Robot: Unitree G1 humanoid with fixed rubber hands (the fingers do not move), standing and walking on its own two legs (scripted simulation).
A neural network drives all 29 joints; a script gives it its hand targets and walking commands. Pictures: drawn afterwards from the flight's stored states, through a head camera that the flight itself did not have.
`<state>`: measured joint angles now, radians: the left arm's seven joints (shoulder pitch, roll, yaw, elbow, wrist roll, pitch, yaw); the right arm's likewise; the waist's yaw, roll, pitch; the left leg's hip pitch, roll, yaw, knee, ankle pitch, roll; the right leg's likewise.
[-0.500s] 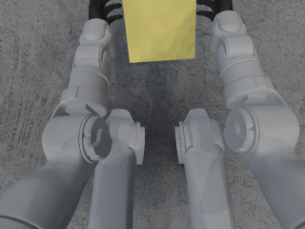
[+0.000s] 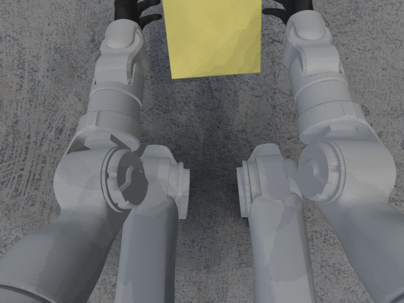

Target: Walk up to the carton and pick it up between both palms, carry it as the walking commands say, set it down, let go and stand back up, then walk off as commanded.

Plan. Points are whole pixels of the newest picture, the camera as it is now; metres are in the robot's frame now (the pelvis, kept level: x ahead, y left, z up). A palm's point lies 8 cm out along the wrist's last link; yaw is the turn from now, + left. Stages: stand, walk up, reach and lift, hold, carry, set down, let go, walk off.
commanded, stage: set down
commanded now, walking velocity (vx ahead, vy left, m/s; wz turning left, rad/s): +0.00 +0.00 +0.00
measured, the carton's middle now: (212, 28) +0.53 -0.01 -0.28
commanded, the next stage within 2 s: none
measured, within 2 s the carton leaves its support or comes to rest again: rests again in 0.94 s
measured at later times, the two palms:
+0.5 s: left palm (129, 18) +0.52 +0.12 -0.17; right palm (296, 11) +0.53 -0.14 -0.18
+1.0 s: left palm (130, 21) +0.52 +0.12 -0.18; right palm (295, 13) +0.52 -0.14 -0.19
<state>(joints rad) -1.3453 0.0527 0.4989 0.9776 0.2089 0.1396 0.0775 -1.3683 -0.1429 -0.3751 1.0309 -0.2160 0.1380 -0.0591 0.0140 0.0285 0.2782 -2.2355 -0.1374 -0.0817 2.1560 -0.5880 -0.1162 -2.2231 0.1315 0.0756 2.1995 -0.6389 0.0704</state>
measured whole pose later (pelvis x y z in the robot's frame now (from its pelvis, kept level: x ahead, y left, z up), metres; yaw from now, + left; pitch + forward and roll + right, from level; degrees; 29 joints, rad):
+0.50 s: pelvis +0.01 +0.00 +0.00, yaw +0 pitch +39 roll +2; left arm -1.34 0.07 0.50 0.99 0.21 0.11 0.05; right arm -1.36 -0.14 -0.39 1.03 -0.23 0.11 -0.04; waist 0.02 0.03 0.27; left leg -2.25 -0.13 -0.08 2.17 -0.61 -0.11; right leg -2.24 0.11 0.07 2.21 -0.65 0.06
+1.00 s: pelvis +0.00 +0.00 -0.01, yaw +0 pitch +38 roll +2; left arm -1.37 0.11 0.46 1.09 0.17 0.05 0.06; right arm -1.40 -0.19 -0.31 1.14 -0.19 0.04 -0.04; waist 0.01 0.03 0.30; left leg -2.24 -0.12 -0.07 2.18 -0.61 -0.10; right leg -2.24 0.10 0.06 2.22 -0.65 0.06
